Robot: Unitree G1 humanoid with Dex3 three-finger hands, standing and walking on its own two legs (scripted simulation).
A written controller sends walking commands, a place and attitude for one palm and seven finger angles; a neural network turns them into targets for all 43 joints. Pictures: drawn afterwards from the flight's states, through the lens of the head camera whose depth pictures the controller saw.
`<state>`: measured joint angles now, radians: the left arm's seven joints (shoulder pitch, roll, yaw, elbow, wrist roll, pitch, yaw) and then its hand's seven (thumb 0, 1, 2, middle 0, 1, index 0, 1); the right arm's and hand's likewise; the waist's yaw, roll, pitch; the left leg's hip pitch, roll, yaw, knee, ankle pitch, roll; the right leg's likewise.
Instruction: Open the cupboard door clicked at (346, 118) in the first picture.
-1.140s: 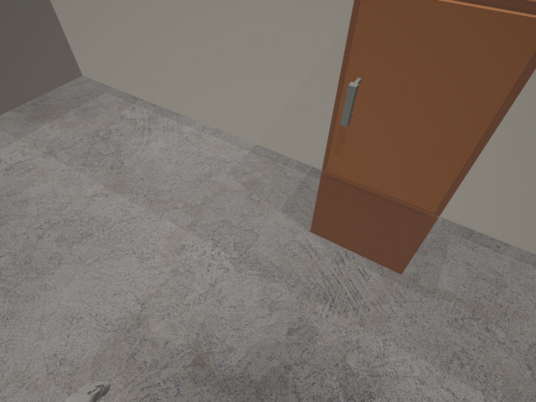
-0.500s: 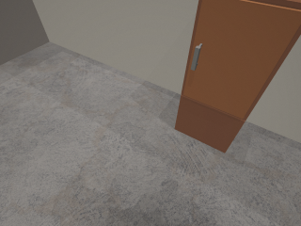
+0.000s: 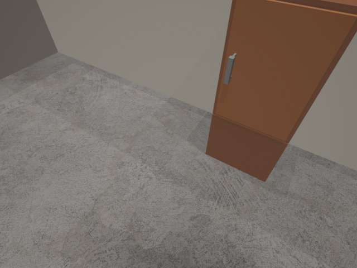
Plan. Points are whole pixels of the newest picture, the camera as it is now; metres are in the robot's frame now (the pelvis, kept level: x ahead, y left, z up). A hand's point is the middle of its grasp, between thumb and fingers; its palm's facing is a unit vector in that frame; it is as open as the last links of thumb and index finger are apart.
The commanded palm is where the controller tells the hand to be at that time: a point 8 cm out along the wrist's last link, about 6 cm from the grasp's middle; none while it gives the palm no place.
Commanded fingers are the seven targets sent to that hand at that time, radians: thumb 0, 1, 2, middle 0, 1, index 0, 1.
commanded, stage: look at it before walking up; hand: left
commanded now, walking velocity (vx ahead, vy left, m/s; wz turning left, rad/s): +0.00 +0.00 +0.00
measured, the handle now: (230, 68) +0.93 -0.19 -0.04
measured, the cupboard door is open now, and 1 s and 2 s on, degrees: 0 0 0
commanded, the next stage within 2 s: turn to face it in 0.30 s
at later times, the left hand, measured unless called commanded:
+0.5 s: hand out of the picture +0.08 +0.24 -0.16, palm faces -0.03 -0.94 -0.33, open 7.4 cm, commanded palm none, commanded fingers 0.00 0.90 0.90 -0.20 -0.30 -0.20 -0.30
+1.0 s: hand out of the picture +0.06 +0.15 -0.16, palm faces -0.19 -0.95 -0.26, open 7.4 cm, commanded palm none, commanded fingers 0.00 0.90 0.90 -0.20 -0.30 -0.20 -0.30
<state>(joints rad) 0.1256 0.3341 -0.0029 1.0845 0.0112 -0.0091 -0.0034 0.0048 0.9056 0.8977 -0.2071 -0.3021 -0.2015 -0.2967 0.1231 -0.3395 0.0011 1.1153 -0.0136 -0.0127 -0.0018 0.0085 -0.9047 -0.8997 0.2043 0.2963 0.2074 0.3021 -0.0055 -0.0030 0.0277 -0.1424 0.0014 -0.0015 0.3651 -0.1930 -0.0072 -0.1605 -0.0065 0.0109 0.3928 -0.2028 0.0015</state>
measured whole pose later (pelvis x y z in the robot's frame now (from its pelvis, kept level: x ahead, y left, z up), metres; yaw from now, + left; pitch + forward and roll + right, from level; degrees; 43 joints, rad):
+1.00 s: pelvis -0.02 -0.03 -0.01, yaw -15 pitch +1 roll +2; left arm 0.26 0.19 0.04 0.94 0.01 0.03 0.00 0.00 0.91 0.90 -0.21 -0.30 -0.20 -0.30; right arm 0.14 -0.24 -0.06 0.98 -0.02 0.05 -0.02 0.01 -0.91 -0.90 0.20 0.30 0.21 0.30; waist 0.02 0.02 0.09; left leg -0.49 0.04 0.00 1.11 -0.35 -0.05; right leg -0.31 0.06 0.03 0.51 -0.21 -0.08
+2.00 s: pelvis +0.02 -0.01 -0.01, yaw -27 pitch -1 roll +0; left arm 0.22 0.14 0.07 1.00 0.01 -0.07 0.02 -0.03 0.95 0.90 -0.21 -0.30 -0.20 -0.30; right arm 0.49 -0.14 -0.04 1.19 -0.03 0.01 0.00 0.01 -0.91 -0.90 0.20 0.30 0.20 0.30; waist -0.03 0.02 -0.02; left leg -0.35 0.05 0.08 0.93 -0.42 0.02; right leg -0.17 -0.04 -0.14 0.47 -0.30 -0.02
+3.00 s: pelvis +0.35 -0.10 -0.01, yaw -27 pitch +0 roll +0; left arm 0.15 0.13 0.05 1.03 0.02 -0.03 0.04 -0.02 0.95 0.90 -0.21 -0.30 -0.20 -0.30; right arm 0.31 -0.12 -0.03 1.13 0.00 0.02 -0.03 0.01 -0.91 -0.90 0.20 0.30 0.20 0.30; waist -0.03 0.03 0.06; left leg -0.32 0.06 0.06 0.83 -0.49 -0.02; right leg -0.28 -0.04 -0.15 0.51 -0.23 -0.05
